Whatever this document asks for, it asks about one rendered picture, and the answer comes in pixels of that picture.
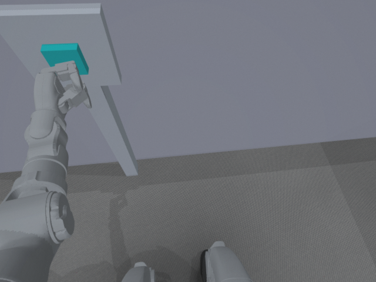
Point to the robot left hand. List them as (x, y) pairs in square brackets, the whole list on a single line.
[(49, 93)]

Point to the panel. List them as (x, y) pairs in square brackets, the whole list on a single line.
[(26, 28)]

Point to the button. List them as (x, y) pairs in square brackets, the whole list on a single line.
[(64, 52)]

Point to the robot left upper arm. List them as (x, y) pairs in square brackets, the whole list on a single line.
[(31, 230)]

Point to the left robot thigh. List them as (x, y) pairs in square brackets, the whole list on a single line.
[(140, 274)]

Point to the robot thigh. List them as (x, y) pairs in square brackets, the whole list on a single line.
[(140, 274), (223, 265)]

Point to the robot left forearm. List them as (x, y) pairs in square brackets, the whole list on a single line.
[(46, 164)]

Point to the right robot thigh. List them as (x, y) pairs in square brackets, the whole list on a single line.
[(223, 265)]

